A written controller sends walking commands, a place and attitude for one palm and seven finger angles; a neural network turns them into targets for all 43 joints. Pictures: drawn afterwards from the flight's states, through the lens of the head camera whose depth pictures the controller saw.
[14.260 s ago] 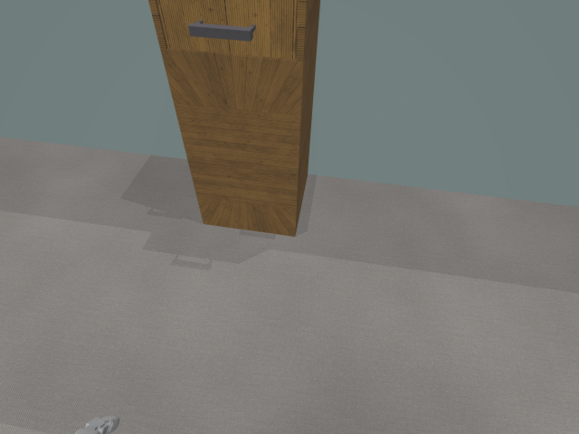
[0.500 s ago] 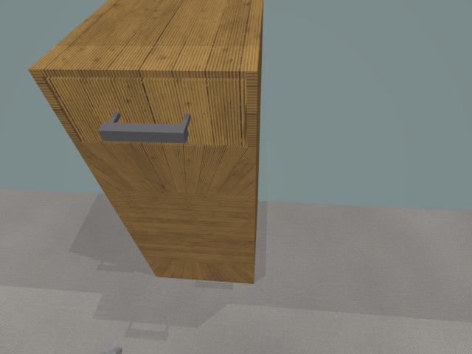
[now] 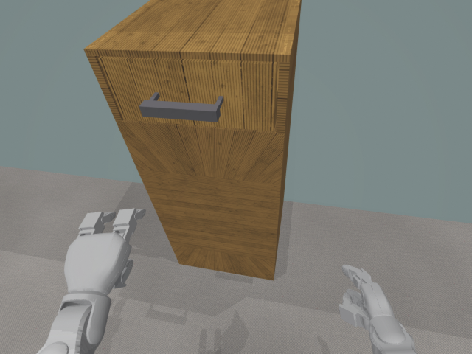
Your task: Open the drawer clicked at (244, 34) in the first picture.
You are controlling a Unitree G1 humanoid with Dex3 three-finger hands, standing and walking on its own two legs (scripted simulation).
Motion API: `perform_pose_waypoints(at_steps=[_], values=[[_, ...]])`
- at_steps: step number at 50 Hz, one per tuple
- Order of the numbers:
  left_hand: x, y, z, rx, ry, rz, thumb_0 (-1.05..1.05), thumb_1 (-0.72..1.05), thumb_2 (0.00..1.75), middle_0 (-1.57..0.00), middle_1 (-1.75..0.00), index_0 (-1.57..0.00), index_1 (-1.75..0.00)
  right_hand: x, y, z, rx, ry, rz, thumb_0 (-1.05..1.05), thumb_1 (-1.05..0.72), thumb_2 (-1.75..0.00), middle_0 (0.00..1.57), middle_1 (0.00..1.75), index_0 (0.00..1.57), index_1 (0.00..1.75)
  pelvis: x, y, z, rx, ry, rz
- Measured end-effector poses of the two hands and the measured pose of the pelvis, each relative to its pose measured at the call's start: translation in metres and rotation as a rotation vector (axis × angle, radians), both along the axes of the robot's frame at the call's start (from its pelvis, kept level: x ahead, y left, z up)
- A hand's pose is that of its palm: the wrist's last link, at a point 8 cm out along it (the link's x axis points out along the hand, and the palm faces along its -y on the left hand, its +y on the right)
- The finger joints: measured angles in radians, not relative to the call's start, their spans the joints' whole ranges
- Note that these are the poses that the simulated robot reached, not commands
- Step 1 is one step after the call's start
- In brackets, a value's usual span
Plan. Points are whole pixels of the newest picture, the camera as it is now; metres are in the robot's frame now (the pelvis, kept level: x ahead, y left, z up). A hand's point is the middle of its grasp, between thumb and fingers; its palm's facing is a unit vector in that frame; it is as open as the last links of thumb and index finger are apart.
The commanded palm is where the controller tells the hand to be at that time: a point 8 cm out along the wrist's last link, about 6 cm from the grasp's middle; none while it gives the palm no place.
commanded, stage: raise the hand with hooked fingers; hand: left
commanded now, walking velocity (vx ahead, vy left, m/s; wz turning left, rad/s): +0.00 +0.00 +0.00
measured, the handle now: (183, 104) +0.56 +0.21 +0.15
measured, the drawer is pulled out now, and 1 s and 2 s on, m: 0.00 0.00 0.00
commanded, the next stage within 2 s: move the hooked fingers above the handle in 1.40 s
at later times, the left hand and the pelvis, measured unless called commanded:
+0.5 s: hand (98, 187) +0.30 +0.27 +0.16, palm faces +0.17 -0.11 -0.98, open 12.7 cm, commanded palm +0.26 +0.26 +0.22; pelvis +0.01 +0.04 +0.03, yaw -1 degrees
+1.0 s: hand (61, 128) +0.33 +0.30 +0.25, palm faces +0.12 -0.03 -0.99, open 13.9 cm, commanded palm +0.28 +0.29 +0.30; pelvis +0.00 +0.05 +0.03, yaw +1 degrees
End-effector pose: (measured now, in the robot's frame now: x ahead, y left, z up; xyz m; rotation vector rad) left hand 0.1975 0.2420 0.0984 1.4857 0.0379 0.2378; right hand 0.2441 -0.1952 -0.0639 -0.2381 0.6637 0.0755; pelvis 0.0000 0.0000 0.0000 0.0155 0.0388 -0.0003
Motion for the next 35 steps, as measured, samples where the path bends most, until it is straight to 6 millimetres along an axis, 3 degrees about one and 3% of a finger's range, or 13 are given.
perform_pose_waypoints(at_steps=[5,10,16,22,29,35], values=[[0.038,-0.010,0.036,-0.076,-0.023,-0.057,0.01,0.24,0.62,-0.26,-0.71,-0.27,-0.71,-0.022,0.016,-0.005,0.050,0.063,-0.033,0.01,-0.90,-0.90,0.20,0.30,0.20,0.30,0.002,0.008,0.010,-0.001,-0.017,-0.006],[0.054,-0.023,0.043,-0.064,0.054,-0.162,0.01,0.13,0.57,-0.27,-0.79,-0.27,-0.78,-0.048,0.014,-0.010,0.052,0.142,-0.082,0.01,-0.90,-0.90,0.20,0.30,0.21,0.30,0.007,0.017,0.019,0.003,-0.026,-0.038],[0.056,0.002,0.063,-0.019,0.046,-0.164,0.00,0.00,0.51,-0.28,-0.88,-0.29,-0.87,-0.063,0.002,-0.015,0.005,0.217,-0.126,0.01,-0.90,-0.90,0.20,0.30,0.20,0.30,0.012,0.028,0.024,-0.005,-0.046,-0.040],[0.062,0.026,0.102,-0.022,-0.060,-0.121,0.00,-0.14,0.45,-0.29,-0.97,-0.30,-0.96,-0.051,0.003,-0.012,-0.011,0.209,-0.127,0.01,-0.90,-0.90,0.20,0.30,0.20,0.30,0.013,0.040,0.027,-0.011,-0.061,-0.018],[0.083,0.030,0.120,0.007,-0.007,-0.145,0.00,-0.30,0.38,-0.30,-1.07,-0.30,-1.07,-0.025,0.026,0.004,0.018,0.139,-0.092,0.01,-0.91,-0.90,0.20,0.30,0.20,0.30,0.009,0.046,0.030,-0.013,-0.073,-0.013],[0.089,0.036,0.158,0.039,-0.051,-0.180,0.00,-0.42,0.33,-0.31,-1.15,-0.32,-1.15,-0.011,0.045,0.014,0.048,0.092,-0.044,0.01,-0.90,-0.90,0.20,0.30,0.20,0.30,0.010,0.048,0.032,-0.015,-0.083,-0.008]])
